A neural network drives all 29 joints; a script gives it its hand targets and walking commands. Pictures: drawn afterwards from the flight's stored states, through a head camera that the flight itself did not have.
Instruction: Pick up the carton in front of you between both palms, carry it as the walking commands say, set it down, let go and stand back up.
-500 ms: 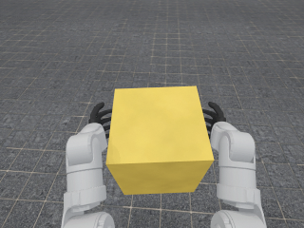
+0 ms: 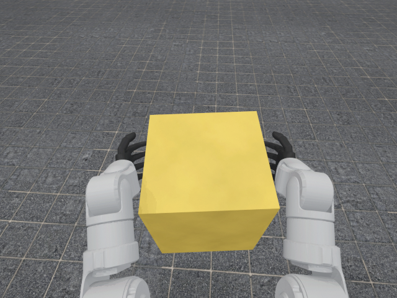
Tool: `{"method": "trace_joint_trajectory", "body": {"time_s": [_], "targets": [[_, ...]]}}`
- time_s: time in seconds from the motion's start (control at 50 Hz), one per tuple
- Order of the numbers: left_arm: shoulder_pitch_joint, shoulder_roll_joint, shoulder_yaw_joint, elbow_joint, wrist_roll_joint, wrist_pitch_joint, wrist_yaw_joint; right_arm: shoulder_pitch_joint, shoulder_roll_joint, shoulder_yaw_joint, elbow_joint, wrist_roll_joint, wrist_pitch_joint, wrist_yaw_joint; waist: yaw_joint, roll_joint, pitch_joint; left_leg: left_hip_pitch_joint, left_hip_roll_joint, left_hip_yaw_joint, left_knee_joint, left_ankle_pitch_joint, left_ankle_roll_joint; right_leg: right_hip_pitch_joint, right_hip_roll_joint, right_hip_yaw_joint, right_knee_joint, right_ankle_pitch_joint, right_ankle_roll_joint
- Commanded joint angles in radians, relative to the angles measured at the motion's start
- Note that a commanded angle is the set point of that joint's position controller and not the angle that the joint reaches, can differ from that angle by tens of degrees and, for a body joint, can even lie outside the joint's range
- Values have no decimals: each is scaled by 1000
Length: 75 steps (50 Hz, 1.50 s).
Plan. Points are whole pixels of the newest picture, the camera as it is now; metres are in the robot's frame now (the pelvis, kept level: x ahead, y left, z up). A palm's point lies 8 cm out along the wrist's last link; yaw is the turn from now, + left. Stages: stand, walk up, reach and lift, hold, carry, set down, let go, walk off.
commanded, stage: carry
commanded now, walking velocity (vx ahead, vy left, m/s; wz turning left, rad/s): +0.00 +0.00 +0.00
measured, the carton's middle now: (205, 187) +0.32 +0.00 +0.04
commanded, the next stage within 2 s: none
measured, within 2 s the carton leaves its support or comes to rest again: neither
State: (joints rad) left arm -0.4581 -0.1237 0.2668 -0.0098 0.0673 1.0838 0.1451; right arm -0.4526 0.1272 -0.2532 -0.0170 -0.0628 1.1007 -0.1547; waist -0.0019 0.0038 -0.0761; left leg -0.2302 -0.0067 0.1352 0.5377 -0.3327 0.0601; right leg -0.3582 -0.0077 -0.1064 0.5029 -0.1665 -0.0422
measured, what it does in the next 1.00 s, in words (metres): stands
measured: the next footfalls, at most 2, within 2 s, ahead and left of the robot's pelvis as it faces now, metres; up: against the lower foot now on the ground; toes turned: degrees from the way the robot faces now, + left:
none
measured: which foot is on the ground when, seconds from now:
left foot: down 0.00-1.00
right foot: down 0.00-1.00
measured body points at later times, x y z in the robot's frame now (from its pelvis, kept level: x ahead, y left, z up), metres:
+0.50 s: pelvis +0.00 +0.01 +0.00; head -0.02 +0.01 +0.45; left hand +0.33 +0.16 +0.11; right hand +0.33 -0.15 +0.11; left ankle -0.03 +0.07 -0.73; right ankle +0.06 -0.10 -0.73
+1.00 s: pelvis +0.00 +0.01 +0.00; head -0.02 +0.01 +0.45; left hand +0.33 +0.16 +0.11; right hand +0.33 -0.14 +0.11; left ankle -0.03 +0.07 -0.73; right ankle +0.06 -0.10 -0.73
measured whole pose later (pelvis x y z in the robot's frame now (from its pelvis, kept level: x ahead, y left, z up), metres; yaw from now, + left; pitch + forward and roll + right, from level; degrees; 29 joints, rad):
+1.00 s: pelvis +0.00 +0.01 +0.00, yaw +0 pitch +1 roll -1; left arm -0.46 -0.12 0.27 -0.01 0.07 1.09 0.14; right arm -0.46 0.13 -0.26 -0.02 -0.06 1.10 -0.15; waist 0.00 0.01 -0.07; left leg -0.24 -0.01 0.15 0.54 -0.33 0.07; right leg -0.36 -0.02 -0.10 0.50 -0.16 -0.03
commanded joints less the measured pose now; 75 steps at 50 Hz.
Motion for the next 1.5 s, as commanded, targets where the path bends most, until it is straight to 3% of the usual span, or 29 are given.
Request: {"method": "trace_joint_trajectory", "body": {"time_s": [0.0,1.48], "targets": [[-565,-765,-595,-47,-184,1,-23,-598,752,587,-70,183,-21,19,-1,5,-310,50,149,-137,-88,238,1,167,-122,130,-36,178,-38],[-569,-765,-597,-54,-182,5,-24,-600,754,589,-71,188,-19,25,-6,8,-309,47,156,-127,-88,241,2,153,-120,113,-35,164,-26]]}}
